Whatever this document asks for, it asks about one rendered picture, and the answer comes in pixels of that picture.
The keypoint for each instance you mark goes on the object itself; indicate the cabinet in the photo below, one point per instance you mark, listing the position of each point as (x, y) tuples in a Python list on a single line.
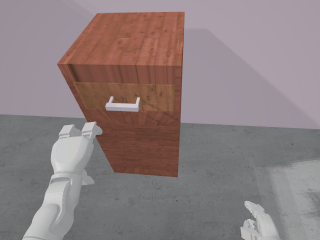
[(137, 48)]

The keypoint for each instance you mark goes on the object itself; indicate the robot left forearm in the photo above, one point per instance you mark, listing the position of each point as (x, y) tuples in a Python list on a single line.
[(56, 215)]

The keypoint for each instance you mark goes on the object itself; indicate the drawer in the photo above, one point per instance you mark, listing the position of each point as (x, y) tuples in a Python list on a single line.
[(153, 97)]

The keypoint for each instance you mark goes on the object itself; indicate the handle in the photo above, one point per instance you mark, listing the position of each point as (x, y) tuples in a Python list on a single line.
[(128, 107)]

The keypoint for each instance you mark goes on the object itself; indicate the left robot hand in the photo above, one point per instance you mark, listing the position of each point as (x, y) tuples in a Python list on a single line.
[(73, 150)]

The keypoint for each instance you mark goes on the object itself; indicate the right robot hand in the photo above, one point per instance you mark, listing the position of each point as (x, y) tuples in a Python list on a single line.
[(263, 226)]

